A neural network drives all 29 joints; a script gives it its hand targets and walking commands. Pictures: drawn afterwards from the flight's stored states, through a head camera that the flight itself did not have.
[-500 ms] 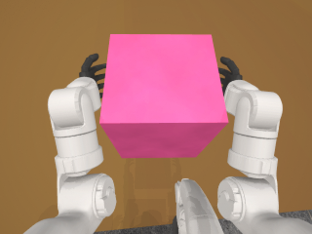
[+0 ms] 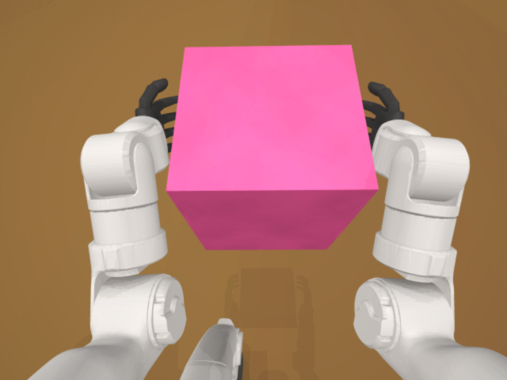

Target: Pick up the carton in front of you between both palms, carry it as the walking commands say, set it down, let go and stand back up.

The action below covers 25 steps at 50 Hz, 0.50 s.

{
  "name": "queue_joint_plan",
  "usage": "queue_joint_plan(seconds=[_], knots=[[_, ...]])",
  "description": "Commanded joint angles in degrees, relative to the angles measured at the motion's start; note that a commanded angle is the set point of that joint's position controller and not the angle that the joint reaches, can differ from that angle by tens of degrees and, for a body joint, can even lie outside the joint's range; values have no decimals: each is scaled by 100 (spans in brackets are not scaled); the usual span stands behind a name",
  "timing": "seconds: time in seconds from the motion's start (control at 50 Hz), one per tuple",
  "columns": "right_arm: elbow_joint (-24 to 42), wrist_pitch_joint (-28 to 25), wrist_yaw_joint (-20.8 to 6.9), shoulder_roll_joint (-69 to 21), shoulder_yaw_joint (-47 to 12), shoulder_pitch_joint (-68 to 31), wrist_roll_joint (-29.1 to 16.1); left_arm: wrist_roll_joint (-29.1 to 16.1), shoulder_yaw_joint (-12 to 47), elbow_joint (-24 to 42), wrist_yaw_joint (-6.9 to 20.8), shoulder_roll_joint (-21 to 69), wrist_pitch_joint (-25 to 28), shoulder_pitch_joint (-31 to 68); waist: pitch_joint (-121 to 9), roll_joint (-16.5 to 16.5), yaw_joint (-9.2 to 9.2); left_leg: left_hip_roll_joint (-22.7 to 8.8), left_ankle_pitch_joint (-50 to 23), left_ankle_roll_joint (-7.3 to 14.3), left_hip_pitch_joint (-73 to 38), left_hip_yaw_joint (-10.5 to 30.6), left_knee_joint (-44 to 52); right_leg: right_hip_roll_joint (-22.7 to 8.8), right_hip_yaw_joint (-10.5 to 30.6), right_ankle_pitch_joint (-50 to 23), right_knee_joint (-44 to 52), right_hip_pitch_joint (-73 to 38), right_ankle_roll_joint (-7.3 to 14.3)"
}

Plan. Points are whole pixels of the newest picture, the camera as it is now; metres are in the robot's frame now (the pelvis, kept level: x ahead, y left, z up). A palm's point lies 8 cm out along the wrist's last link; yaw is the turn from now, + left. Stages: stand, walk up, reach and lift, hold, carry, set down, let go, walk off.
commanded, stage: carry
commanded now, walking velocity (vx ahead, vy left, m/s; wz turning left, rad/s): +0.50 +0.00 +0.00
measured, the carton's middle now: (266, 164) +0.40 +0.04 +0.10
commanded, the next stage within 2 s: none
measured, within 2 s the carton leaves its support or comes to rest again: neither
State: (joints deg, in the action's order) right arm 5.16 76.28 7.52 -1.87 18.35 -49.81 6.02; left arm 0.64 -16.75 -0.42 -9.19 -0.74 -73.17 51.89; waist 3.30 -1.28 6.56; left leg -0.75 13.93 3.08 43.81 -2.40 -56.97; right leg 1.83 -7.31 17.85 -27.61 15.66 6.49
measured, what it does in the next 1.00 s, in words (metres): walks ahead: left foot, then right foot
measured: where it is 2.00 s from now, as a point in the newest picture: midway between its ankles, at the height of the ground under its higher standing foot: (289, 142)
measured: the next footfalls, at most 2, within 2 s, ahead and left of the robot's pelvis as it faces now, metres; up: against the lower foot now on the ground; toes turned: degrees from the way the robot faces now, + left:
left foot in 0.16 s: +0.30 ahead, +0.09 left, +0.00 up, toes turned +4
right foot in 0.60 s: +0.55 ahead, -0.12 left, +0.00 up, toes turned -12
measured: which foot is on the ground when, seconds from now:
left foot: up 0.00-0.14, down 0.16-0.64, up 0.66-1.00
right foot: down 0.00-0.18, up 0.20-0.58, down 0.60-1.00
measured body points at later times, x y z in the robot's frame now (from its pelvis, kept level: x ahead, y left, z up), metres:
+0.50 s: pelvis +0.32 +0.01 +0.01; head +0.36 +0.02 +0.46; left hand +0.70 +0.14 +0.10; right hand +0.67 -0.16 +0.10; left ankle +0.26 +0.09 -0.74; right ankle +0.43 -0.14 -0.70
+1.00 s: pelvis +0.67 -0.01 -0.01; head +0.63 +0.00 +0.44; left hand +0.95 +0.14 +0.10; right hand +0.94 -0.16 +0.10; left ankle +0.80 +0.10 -0.73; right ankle +0.52 -0.11 -0.74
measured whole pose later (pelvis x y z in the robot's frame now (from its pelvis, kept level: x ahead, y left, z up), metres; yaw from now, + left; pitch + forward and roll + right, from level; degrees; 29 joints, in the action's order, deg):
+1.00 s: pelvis +0.67 -0.01 -0.01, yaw -2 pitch +3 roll +0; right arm 21.3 70.9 4.7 -7.5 5.7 -7.9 6.1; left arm 6.1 -6.0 19.5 -5.3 7.7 -69.9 9.3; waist -10.0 -0.6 0.9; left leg -3.9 7.3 -0.2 27.9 -11.1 -28.3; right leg -3.7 -10.2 23.9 -20.3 -1.1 -1.9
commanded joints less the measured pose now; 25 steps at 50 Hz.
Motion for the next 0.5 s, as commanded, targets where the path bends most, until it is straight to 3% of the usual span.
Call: queue_joint_plan(seconds=[0.0,0.06,0.08,0.1,0.12,0.14,0.16,0.18,0.2,0.22,0.24,0.28,0.32,0.36,0.4,0.48], knots=[[-658,-15,-931,-4715,-3531,-3675,-1699,-2633,3767,-168,1741,5913,-332,4057,-2974,-598,-128,191,-896,-21,-409,-408,1384,-1096,940,-4418,228,-2397,435],[-1041,105,-995,-4912,-3484,-4012,-1913,-2429,3417,-794,1763,5834,-383,3994,-2556,-770,-124,356,-1326,112,-1037,-717,2457,-1021,647,-4805,169,-2281,273],[-1171,139,-1027,-4994,-3450,-4120,-2017,-2369,3302,-952,1750,5807,-399,3985,-2565,-875,-236,426,-1350,178,-1430,-799,2672,-1045,571,-5252,-54,-2243,177],[-1284,159,-1056,-5070,-3406,-4190,-2116,-2320,3181,-1075,1737,5799,-417,3996,-2691,-889,-500,448,-1478,195,-2107,-855,3011,-1053,420,-5531,-464,-2141,-1],[-1404,168,-1087,-5138,-3332,-4255,-2221,-2266,3084,-1181,1717,5807,-427,4029,-2911,-718,-737,429,-1572,205,-3110,-907,3314,-974,208,-5153,-1117,-1748,-193],[-1511,171,-1128,-5211,-3273,-4305,-2338,-2194,2991,-1269,1689,5774,-430,4094,-3217,-338,-927,-201,-1366,273,-4328,-196,3168,-892,232,-3549,-1960,-846,-343],[-1606,159,-1154,-5148,-3159,-4433,-2378,-2181,2890,-1351,1660,5856,-465,4234,-3853,850,-958,-1822,-1914,1015,-5838,2093,2732,-451,375,-1218,-3486,762,-545],[-1787,120,-1185,-5346,-3088,-4434,-2480,-2102,2817,-1366,1620,5834,-482,4311,-3672,1732,-1121,-2113,-1589,1621,-6123,3655,3443,411,567,1268,-4751,2185,-600],[-1704,100,-1228,-5513,-3086,-4499,-2614,-2069,2799,-1376,1573,5950,-471,4396,-3448,1281,-1051,-2033,-1192,1532,-5952,3365,3542,54,941,1150,-5122,2647,-436],[-1540,63,-1282,-5823,-3149,-4710,-2764,-1980,2688,-1323,1527,5983,-445,4383,-3295,677,-1048,-1841,-1233,1329,-5620,2919,3555,-121,961,787,-5002,2742,-370],[-1372,20,-1332,-6060,-3194,-4904,-2892,-1914,2613,-1322,1484,6072,-411,4262,-3067,295,-1004,-1742,-1364,1123,-5168,2488,3710,-310,934,462,-4646,2633,-379],[-1230,-73,-1414,-6483,-3295,-5034,-3093,-1752,2549,-1317,1423,6215,-334,3949,-3037,392,-925,-1564,-1141,861,-4741,1936,3957,-512,876,122,-3987,2311,-466],[-1167,-174,-1482,-6772,-3309,-4753,-3109,-1594,2566,-1347,1395,6438,-229,3465,-3052,590,-883,-1525,-1428,818,-4794,1597,4113,-520,690,11,-3384,2254,-592],[-1083,-288,-1537,-6969,-3363,-4344,-3028,-1480,2702,-1264,1390,6659,-96,2998,-2976,665,-840,-1498,-1979,772,-4994,1230,4230,-549,502,-172,-2556,2284,-703],[-922,-404,-1569,-7064,-3479,-3836,-2878,-1447,2959,-1060,1402,6888,39,2559,-2831,721,-778,-1317,-2549,586,-5115,721,4228,-519,249,-574,-1564,2109,-762],[-258,-635,-1539,-6847,-3846,-2471,-2425,-1608,3811,-134,1446,7231,301,1820,-2747,1016,-808,-1048,-3730,322,-5553,-51,4032,-286,-218,-1496,-207,1585,-710]])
